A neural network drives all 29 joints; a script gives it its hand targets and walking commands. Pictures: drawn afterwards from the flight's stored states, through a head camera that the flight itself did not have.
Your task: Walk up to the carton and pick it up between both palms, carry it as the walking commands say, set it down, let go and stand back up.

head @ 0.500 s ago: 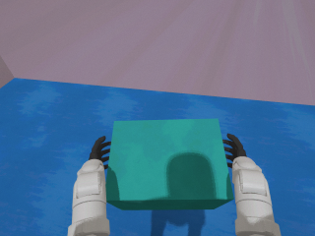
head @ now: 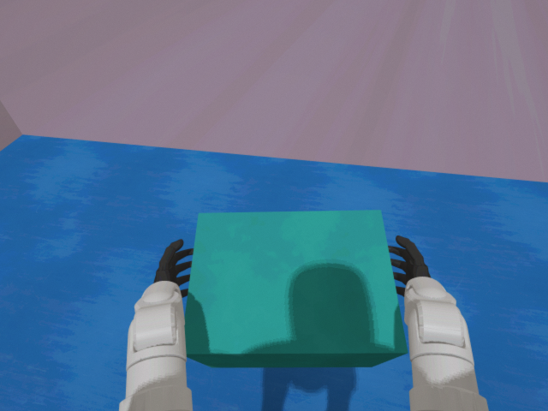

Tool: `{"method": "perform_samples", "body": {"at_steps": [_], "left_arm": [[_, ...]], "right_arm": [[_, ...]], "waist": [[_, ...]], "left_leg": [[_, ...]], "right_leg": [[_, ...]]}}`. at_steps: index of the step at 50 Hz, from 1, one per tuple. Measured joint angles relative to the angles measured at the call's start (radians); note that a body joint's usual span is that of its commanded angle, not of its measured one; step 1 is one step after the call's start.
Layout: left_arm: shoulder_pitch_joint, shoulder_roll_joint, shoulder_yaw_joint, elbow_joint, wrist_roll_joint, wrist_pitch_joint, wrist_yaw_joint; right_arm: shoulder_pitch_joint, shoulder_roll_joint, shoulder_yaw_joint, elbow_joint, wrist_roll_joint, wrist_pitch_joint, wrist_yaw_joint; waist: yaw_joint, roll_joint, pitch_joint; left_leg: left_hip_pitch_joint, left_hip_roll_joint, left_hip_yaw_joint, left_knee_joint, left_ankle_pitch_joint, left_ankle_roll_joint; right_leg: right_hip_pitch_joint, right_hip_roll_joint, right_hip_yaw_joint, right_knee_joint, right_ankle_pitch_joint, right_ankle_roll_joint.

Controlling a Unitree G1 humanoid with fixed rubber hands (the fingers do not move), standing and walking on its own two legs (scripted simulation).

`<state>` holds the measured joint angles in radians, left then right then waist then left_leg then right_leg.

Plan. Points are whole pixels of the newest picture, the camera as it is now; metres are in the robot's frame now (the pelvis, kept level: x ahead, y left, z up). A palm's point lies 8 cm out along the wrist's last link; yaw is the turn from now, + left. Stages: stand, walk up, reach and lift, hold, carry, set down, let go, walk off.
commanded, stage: hold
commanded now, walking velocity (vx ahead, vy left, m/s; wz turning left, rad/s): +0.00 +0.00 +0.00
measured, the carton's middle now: (290, 294) +0.31 +0.00 -0.03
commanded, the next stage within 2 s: carry in 0.18 s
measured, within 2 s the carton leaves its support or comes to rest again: neither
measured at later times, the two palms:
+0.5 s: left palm (210, 243) +0.34 +0.13 +0.07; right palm (452, 263) +0.30 -0.24 +0.06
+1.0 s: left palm (255, 218) +0.39 +0.06 +0.08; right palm (506, 282) +0.25 -0.28 +0.08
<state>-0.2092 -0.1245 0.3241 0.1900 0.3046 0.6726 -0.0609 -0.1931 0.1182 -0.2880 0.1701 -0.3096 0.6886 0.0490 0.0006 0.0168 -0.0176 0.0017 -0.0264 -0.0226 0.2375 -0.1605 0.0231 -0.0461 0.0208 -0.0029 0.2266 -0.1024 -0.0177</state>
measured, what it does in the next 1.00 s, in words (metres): steps on the spot, turning right: left foot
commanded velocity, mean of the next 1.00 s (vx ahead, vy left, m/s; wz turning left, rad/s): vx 0.00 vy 0.00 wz -0.52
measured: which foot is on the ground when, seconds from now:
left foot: down 0.00-0.48, up 0.50-0.78, down 0.80-1.00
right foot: down 0.00-0.82, up 0.84-1.00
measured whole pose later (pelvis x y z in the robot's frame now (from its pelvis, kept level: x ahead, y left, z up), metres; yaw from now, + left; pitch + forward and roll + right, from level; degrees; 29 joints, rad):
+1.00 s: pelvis -0.05 +0.01 -0.02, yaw -24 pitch +6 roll -3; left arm -0.77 0.11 0.27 0.14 0.05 1.23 0.13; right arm -0.74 -0.05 -0.25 0.11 -0.12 1.22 -0.13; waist 0.05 0.01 0.07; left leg -0.31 0.15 0.16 0.61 -0.39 -0.02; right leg -0.55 0.02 -0.09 0.83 -0.39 0.01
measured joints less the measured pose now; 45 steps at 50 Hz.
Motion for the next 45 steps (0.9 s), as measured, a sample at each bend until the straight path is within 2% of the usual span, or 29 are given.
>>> {"method": "perform_samples", "body": {"at_steps": [8, 12, 15, 18, 21, 24, 27, 29, 33, 38, 40, 41, 42, 44, 45], "left_arm": [[0.003, -0.002, -0.002, -0.005, 0.002, 0.002, 0.002], [-0.010, 0.011, -0.026, -0.021, -0.034, 0.014, 0.033], [-0.028, 0.040, -0.050, -0.053, -0.091, 0.046, 0.066], [-0.083, 0.097, -0.080, -0.089, -0.161, 0.115, 0.093], [-0.157, 0.149, -0.101, -0.107, -0.228, 0.202, 0.128], [-0.262, 0.186, -0.120, -0.101, -0.289, 0.295, 0.178], [-0.366, 0.182, -0.128, -0.054, -0.284, 0.370, 0.212], [-0.417, 0.181, -0.128, -0.030, -0.280, 0.415, 0.231], [-0.495, 0.189, -0.100, -0.022, -0.259, 0.488, 0.234], [-0.557, 0.193, -0.058, -0.041, -0.228, 0.535, 0.218], [-0.568, 0.196, -0.047, -0.051, -0.218, 0.545, 0.211], [-0.575, 0.201, -0.044, -0.054, -0.215, 0.549, 0.208], [-0.573, 0.205, -0.042, -0.059, -0.212, 0.551, 0.203], [-0.548, 0.206, -0.033, -0.072, -0.209, 0.551, 0.192], [-0.541, 0.209, -0.032, -0.072, -0.213, 0.552, 0.189]], "right_arm": [[0.003, 0.003, -0.001, -0.006, -0.002, 0.002, -0.001], [-0.017, -0.005, 0.007, -0.020, 0.019, 0.014, -0.023], [-0.043, -0.015, 0.025, -0.048, 0.051, 0.043, -0.047], [-0.094, -0.038, 0.053, -0.084, 0.094, 0.103, -0.081], [-0.157, -0.077, 0.084, -0.120, 0.140, 0.193, -0.118], [-0.251, -0.134, 0.095, -0.129, 0.187, 0.294, -0.145], [-0.341, -0.193, 0.084, -0.086, 0.211, 0.374, -0.145], [-0.405, -0.226, 0.080, -0.040, 0.233, 0.419, -0.147], [-0.512, -0.254, 0.076, 0.023, 0.256, 0.476, -0.154], [-0.589, -0.254, 0.067, 0.038, 0.256, 0.505, -0.162], [-0.603, -0.247, 0.062, 0.035, 0.250, 0.510, -0.164], [-0.607, -0.241, 0.059, 0.032, 0.247, 0.510, -0.166], [-0.604, -0.231, 0.058, 0.025, 0.242, 0.510, -0.168], [-0.583, -0.206, 0.057, 0.007, 0.227, 0.512, -0.173], [-0.572, -0.195, 0.056, -0.001, 0.222, 0.516, -0.177]], "waist": [[0.000, -0.001, -0.001], [0.003, -0.005, -0.044], [0.010, -0.016, -0.055], [0.019, -0.035, -0.046], [0.035, -0.023, -0.035], [0.041, 0.009, -0.019], [0.030, -0.007, -0.027], [0.012, -0.017, -0.014], [-0.019, -0.040, 0.014], [-0.036, -0.062, 0.038], [-0.041, -0.064, 0.043], [-0.045, -0.075, 0.052], [-0.044, -0.081, 0.058], [-0.023, -0.062, 0.062], [-0.011, -0.050, 0.067]], "left_leg": [[0.000, 0.000, 0.001, -0.001, 0.000, 0.000], [-0.149, 0.001, 0.010, 0.172, -0.077, -0.004], [-0.235, 0.005, 0.033, 0.279, -0.129, 0.000], [-0.301, 0.011, 0.066, 0.367, -0.171, 0.000], [-0.346, 0.046, 0.095, 0.445, -0.212, -0.008], [-0.385, 0.097, 0.105, 0.517, -0.250, -0.031], [-0.457, 0.078, 0.072, 0.644, -0.389, -0.078], [-0.489, 0.058, 0.053, 0.704, -0.433, -0.095], [-0.490, 0.046, 0.050, 0.661, -0.404, -0.104], [-0.412, 0.030, 0.066, 0.480, -0.374, -0.103], [-0.352, 0.036, 0.091, 0.364, -0.292, -0.094], [-0.338, 0.033, 0.106, 0.324, -0.184, -0.073], [-0.338, 0.035, 0.117, 0.329, -0.148, -0.051], [-0.335, 0.067, 0.138, 0.356, -0.182, -0.023], [-0.326, 0.087, 0.148, 0.358, -0.200, -0.020]], "right_leg": [[-0.001, 0.000, 0.001, 0.000, 0.000, 0.000], [-0.150, 0.002, 0.003, 0.167, -0.070, 0.002], [-0.252, 0.008, 0.023, 0.290, -0.120, -0.001], [-0.347, 0.010, 0.033, 0.416, -0.150, 0.003], [-0.394, 0.007, -0.008, 0.472, -0.232, 0.005], [-0.416, 0.037, -0.030, 0.470, -0.160, -0.027], [-0.460, 0.043, -0.017, 0.482, -0.170, -0.052], [-0.466, 0.039, 0.000, 0.454, -0.148, -0.049], [-0.474, 0.038, 0.047, 0.388, -0.089, -0.041], [-0.490, 0.044, 0.113, 0.327, -0.027, -0.018], [-0.501, 0.054, 0.133, 0.326, -0.015, -0.005], [-0.507, 0.054, 0.142, 0.340, -0.017, 0.002], [-0.522, 0.050, 0.133, 0.378, -0.060, 0.006], [-0.558, 0.039, 0.041, 0.522, -0.252, 0.013], [-0.567, 0.030, 0.001, 0.588, -0.299, 0.014]]}}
